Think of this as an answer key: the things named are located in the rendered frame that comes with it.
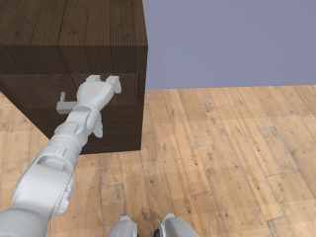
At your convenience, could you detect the left robot thigh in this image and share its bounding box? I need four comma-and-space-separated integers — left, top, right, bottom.
107, 220, 137, 237

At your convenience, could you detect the robot left hand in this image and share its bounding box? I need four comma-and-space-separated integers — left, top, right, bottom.
76, 75, 121, 138

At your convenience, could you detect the right robot thigh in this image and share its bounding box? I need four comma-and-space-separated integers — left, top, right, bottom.
159, 217, 199, 237

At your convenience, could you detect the robot thigh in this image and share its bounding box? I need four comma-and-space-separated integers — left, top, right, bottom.
159, 217, 199, 237
107, 220, 137, 237

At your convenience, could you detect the cabinet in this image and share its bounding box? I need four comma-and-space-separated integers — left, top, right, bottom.
0, 0, 148, 155

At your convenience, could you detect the robot left upper arm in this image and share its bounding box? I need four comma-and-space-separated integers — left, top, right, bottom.
0, 163, 76, 237

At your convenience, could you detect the drawer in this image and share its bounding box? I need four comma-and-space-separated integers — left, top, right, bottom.
0, 73, 138, 109

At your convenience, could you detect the left robot forearm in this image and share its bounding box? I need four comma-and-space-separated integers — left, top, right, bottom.
11, 103, 100, 205

